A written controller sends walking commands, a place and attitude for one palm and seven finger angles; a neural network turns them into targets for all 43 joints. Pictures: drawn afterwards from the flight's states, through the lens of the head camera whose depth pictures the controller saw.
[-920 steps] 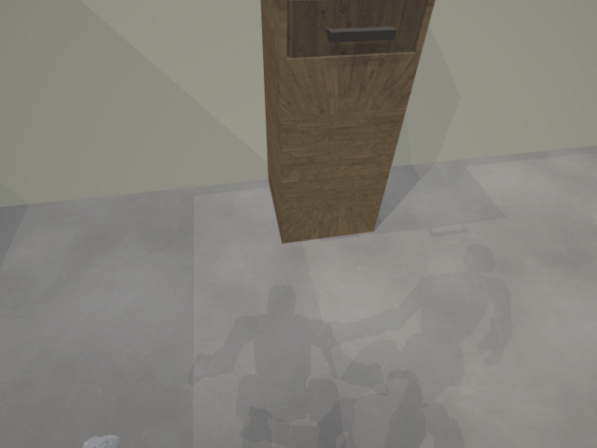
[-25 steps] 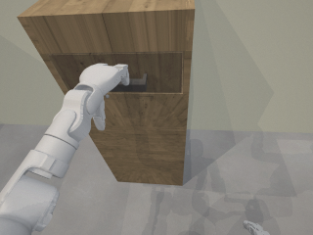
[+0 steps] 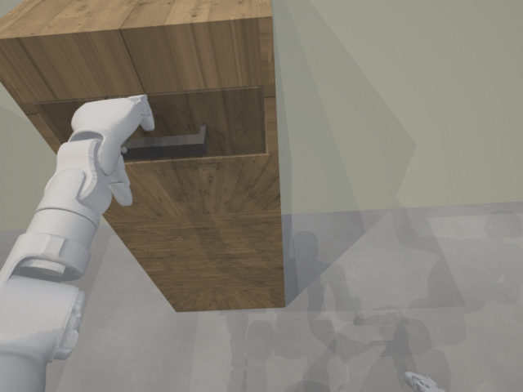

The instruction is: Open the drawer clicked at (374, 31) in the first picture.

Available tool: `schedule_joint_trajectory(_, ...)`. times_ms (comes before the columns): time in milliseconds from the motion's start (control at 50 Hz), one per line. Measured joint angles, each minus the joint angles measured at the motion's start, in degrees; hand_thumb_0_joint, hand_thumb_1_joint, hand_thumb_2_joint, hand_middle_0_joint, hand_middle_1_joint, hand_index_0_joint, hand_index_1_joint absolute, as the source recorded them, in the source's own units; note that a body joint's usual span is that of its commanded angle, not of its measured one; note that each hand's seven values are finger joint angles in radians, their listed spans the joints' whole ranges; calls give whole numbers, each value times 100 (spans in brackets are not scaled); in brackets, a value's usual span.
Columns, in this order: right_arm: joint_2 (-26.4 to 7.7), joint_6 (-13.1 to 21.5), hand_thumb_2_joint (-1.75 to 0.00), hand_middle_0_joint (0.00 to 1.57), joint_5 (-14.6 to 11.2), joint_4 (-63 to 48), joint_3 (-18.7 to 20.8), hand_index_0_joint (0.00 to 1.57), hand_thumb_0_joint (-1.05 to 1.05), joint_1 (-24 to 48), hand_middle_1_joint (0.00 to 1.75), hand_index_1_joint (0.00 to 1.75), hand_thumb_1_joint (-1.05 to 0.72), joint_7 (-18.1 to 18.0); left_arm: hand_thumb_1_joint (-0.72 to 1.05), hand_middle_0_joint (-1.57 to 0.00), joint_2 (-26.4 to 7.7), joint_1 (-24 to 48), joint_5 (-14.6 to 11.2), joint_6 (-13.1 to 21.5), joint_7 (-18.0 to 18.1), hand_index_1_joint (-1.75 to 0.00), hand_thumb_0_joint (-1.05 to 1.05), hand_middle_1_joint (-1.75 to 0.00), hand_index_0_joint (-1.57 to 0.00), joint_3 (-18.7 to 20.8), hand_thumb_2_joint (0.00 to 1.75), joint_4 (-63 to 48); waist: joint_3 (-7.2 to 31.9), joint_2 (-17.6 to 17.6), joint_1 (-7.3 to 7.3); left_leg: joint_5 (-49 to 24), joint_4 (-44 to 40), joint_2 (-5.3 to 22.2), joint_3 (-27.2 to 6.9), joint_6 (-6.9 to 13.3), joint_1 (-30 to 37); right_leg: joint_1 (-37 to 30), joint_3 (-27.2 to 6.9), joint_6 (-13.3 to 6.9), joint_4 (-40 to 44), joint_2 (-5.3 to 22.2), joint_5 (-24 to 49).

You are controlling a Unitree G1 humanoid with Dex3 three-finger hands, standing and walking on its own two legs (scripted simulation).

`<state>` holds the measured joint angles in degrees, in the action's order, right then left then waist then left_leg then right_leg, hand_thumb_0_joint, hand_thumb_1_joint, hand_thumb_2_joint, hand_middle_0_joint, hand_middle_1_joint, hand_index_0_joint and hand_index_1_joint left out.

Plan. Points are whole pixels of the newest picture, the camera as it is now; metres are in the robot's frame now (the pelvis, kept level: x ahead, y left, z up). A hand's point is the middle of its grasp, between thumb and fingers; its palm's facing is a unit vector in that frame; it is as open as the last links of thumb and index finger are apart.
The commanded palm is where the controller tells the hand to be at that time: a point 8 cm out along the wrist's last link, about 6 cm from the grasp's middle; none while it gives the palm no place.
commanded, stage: move the hooked fingers above the handle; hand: left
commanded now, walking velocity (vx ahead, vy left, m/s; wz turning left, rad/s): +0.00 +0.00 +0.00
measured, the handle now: (155, 140) +0.51 +0.19 +0.12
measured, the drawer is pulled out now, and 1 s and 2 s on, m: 0.00 0.00 0.00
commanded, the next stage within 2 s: none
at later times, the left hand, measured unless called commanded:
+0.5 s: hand (129, 128) +0.46 +0.20 +0.19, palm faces +0.01 -0.01 -1.00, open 13.6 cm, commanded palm +0.42 +0.21 +0.24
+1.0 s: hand (122, 120) +0.46 +0.20 +0.20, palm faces +0.06 -0.01 -1.00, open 13.6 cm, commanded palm +0.42 +0.21 +0.24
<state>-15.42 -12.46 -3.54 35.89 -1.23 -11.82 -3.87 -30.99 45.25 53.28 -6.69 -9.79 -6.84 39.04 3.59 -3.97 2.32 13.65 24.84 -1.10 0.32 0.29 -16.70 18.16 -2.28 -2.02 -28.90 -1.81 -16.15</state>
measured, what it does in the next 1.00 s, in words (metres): stands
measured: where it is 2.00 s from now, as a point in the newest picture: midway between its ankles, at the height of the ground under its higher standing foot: outside the picture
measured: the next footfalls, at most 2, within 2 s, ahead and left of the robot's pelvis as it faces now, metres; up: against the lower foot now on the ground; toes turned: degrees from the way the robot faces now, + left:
none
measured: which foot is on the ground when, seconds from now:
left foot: down 0.00-1.00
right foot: down 0.00-1.00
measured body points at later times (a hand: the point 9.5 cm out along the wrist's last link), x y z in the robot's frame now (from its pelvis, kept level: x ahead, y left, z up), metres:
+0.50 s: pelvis +0.00 +0.02 +0.00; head +0.02 -0.03 +0.45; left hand +0.45 +0.20 +0.24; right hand +0.12 -0.22 -0.14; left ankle -0.02 +0.12 -0.74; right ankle -0.02 -0.09 -0.74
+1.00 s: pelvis +0.00 +0.02 +0.00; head +0.02 -0.02 +0.45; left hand +0.45 +0.20 +0.26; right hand +0.14 -0.23 -0.13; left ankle -0.02 +0.13 -0.74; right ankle -0.02 -0.09 -0.74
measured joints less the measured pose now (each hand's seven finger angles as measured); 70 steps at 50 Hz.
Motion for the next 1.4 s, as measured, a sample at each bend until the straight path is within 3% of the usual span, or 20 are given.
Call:
schedule_joint_trajectory(80,-89,169,-90,20,30,-65,229,20,1,-221,30,30,-91,-38,-49,-34,-116,-399,-100,546,-92,-122,-1,-121,-33,-228,30,-759,-108,64,-160,30,133,-27,-156,-6,-68,-43,159,-11,-13,30,-28)
schedule_joint_trajectory(140,-154,300,-90,20,43,47,383,20,1,-294,30,30,-91,-28,-49,-33,5,-440,-249,895,102,-121,-1,-120,-33,-591,30,-1307,-126,55,-297,59,236,-79,-279,7,-121,-78,283,6,-23,81,-59)
schedule_joint_trajectory(200,-166,373,-90,20,27,234,383,20,1,-176,30,30,-91,10,-49,-33,255,-183,-378,1051,446,-121,-1,-120,-33,-814,30,-1294,-89,44,-331,68,277,-120,-326,27,-147,-89,331,34,-18,120,-65)
schedule_joint_trajectory(260,-90,384,-90,20,2,358,251,20,1,51,30,30,-91,71,-49,-33,443,232,-349,847,773,-121,-1,-120,-33,-751,30,-734,-18,64,-241,33,217,-127,-267,39,-167,-28,270,52,-3,131,-32)
schedule_joint_trajectory(340,60,340,-90,20,27,324,75,20,0,226,30,30,-91,158,-49,-32,429,775,-55,227,964,-121,0,-120,-32,-464,30,190,63,30,-77,-22,110,-108,-131,50,-221,105,132,70,31,114,34)
schedule_joint_trajectory(460,125,59,-90,20,31,186,-29,20,0,47,30,30,-91,199,-49,-37,426,735,111,-71,463,-125,0,-124,-36,-276,30,254,187,-85,-60,-20,24,-109,-20,89,-139,81,20,110,59,116,37)
schedule_joint_trajectory(520,113,-16,-90,20,10,83,-34,20,0,-62,30,30,-91,183,-49,-36,336,435,59,-77,173,-124,0,-123,-35,-232,30,118,162,-76,-55,7,18,-108,9,96,-57,19,-8,113,40,113,7)
schedule_joint_trajectory(600,59,33,-90,20,15,-42,69,20,1,-202,30,30,-91,154,-49,-34,242,-79,-37,234,-30,-122,0,-122,-34,-306,30,-433,35,-6,-118,41,82,-114,-33,99,-30,-40,36,104,7,120,-29)
schedule_joint_trajectory(660,9,143,-90,20,43,-37,201,20,1,-251,30,30,-91,134,-49,-34,224,-349,-116,574,61,-122,-1,-121,-33,-466,30,-980,-55,39,-201,70,169,-128,-105,99,-71,-55,111,100,-14,134,-52)
schedule_joint_trajectory(740,-48,291,-90,20,74,133,324,20,1,-183,30,30,-91,151,-49,-33,300,-250,-193,812,454,-121,-1,-120,-33,-695,30,-1262,-71,45,-279,91,253,-152,-197,94,-144,-51,205,102,-16,157,-66)
schedule_joint_trajectory(800,-56,341,-90,20,69,284,298,20,1,-42,30,30,-91,187,-49,-33,378,125,-200,670,781,-121,0,-120,-33,-691,30,-960,-11,34,-271,81,249,-161,-207,92,-184,-14,215,105,-9,166,-56)
schedule_joint_trajectory(860,-26,310,-90,20,54,373,207,20,1,112,30,30,-91,240,-49,-33,434,587,-144,237,914,-121,0,-120,-33,-547,30,-327,67,15,-219,45,181,-155,-168,89,-204,42,175,107,14,162,-28)
schedule_joint_trajectory(900,5,249,-90,20,53,358,143,20,1,169,30,30,-91,265,-49,-32,394,790,-52,-98,837,-121,0,-120,-32,-439,30,36,124,-10,-169,21,124,-143,-127,88,-208,77,132,108,39,151,-5)
schedule_joint_trajectory(1000,39,14,-90,20,11,169,61,20,0,80,30,30,-91,292,-49,-33,391,698,35,-408,281,-124,-1,-120,-34,-426,30,-50,227,-52,-133,26,68,-127,-89,91,-130,29,94,108,54,136,-16)
schedule_joint_trajectory(1060,34,-53,-90,20,-11,48,30,20,1,37,30,30,-91,259,-49,-32,385,406,10,-326,-62,-124,0,-120,-33,-494,30,-193,190,-33,-109,59,90,-115,-81,85,-59,-35,87,98,25,123,-48)
schedule_joint_trajectory(1140,22,9,-90,20,29,-115,82,20,1,-13,30,30,-91,189,-49,-32,361,-162,-134,199,-255,-122,0,-120,-33,-468,30,-721,45,26,-111,96,160,-103,-87,76,-35,-63,95,77,-40,109,-83)
schedule_joint_trajectory(1220,5,170,-90,20,97,-103,227,20,1,-65,30,30,-91,145,-49,-33,319,-514,-191,802,98,-121,0,-120,-33,-491,30,-1308,-29,36,-193,132,256,-101,-132,64,-92,-47,143,63,-82,107,-110)
schedule_joint_trajectory(1280,-7,265,-90,20,103,79,265,20,1,-24,30,30,-91,147,-49,-33,286,-323,-200,909,552,-121,0,-120,-33,-475,30,-1260,-33,15,-254,137,294,-100,-175,53,-142,-31,186,58,-74,106,-103)
schedule_joint_trajectory(1340,8,284,-90,20,70,289,208,20,1,69,30,30,-91,165,-49,-33,240,164,-165,604,868,-121,0,-120,-33,-365,30,-703,10,9,-259,102,258,-100,-193,42,-183,8,204,56,-41,106,-74)
schedule_joint_trajectory(1400,32,241,-90,20,40,376,135,20,1,118,30,30,-91,195,-49,-32,127,658,-73,35,841,-121,0,-120,-33,-298,30,-3,86,-4,-211,55,188,-95,-186,35,-223,64,196,54,2,103,-37)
